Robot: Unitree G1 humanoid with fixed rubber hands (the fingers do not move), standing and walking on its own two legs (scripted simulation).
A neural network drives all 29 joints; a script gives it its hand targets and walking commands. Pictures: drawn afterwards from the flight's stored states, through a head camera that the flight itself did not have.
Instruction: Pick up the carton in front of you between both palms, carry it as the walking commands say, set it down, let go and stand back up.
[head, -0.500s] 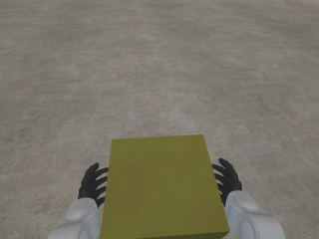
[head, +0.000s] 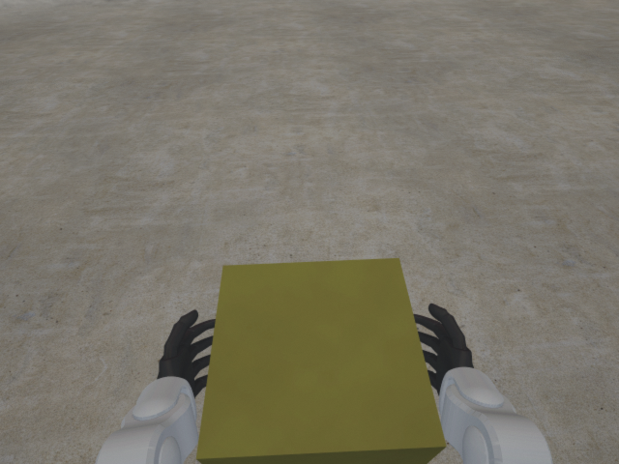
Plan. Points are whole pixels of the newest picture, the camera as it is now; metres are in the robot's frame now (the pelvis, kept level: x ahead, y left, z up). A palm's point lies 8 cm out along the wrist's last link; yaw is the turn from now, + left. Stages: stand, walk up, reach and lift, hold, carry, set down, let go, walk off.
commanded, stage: carry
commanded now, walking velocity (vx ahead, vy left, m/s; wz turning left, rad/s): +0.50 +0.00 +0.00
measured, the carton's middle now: (316, 384) +0.24 +0.00 +0.02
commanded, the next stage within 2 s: none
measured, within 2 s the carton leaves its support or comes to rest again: neither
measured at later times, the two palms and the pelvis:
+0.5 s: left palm (217, 211) +0.52 +0.17 +0.09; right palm (394, 213) +0.51 -0.13 +0.09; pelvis +0.30 +0.03 +0.00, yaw -2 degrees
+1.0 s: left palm (272, 131) +0.80 +0.09 +0.10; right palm (403, 134) +0.80 -0.21 +0.08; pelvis +0.58 -0.06 +0.01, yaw -1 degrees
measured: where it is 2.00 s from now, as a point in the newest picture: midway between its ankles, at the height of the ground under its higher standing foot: (326, 272)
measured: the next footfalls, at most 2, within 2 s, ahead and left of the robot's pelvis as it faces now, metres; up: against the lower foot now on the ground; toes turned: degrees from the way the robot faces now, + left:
left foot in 0.14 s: +0.25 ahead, +0.13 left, +0.00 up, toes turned +11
right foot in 0.64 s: +0.58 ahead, -0.11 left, +0.00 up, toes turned -14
